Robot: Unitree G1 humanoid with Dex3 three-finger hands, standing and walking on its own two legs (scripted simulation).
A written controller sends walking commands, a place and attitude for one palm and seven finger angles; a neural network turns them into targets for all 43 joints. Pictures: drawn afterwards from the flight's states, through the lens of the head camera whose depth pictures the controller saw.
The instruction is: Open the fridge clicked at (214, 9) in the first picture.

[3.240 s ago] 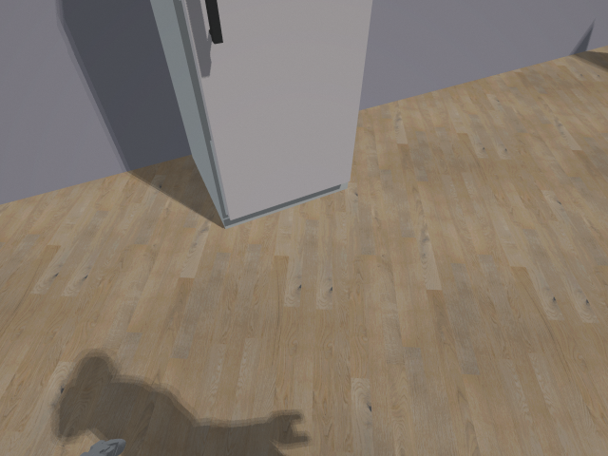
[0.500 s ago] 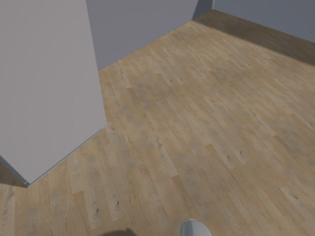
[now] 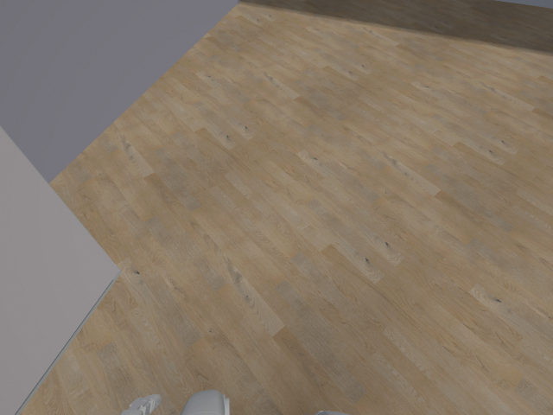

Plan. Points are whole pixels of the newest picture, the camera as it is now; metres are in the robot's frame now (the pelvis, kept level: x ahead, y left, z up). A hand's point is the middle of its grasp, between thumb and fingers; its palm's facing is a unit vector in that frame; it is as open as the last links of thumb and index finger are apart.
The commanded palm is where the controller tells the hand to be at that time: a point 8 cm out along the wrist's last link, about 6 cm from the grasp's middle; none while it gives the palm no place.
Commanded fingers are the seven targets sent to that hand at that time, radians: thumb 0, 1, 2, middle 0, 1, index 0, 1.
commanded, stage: turn to face it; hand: left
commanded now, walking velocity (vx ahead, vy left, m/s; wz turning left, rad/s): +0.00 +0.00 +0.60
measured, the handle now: out of the picture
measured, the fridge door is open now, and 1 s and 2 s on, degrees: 0 0 0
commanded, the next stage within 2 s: take the last steps up to it in 1.90 s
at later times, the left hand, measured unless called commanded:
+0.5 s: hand out of the picture +0.06 +0.27 -0.17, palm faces +0.30 -0.93 -0.23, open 7.4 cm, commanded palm none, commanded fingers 0.00 0.90 0.90 -0.20 -0.30 -0.20 -0.30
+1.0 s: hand out of the picture +0.04 +0.19 -0.13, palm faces +0.54 -0.79 -0.27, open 7.4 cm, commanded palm none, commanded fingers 0.00 0.90 0.90 -0.20 -0.30 -0.20 -0.30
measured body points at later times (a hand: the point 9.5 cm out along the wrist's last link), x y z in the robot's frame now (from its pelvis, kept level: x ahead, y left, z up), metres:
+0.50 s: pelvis +0.06 +0.06 +0.01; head +0.10 +0.09 +0.46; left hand +0.04 +0.32 -0.15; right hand +0.17 -0.16 -0.13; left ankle +0.07 +0.14 -0.73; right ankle +0.07 -0.11 -0.65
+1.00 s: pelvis +0.07 -0.02 +0.01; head +0.10 -0.03 +0.46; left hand +0.01 +0.24 -0.11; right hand +0.27 -0.22 -0.14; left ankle -0.02 +0.10 -0.64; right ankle +0.11 -0.12 -0.73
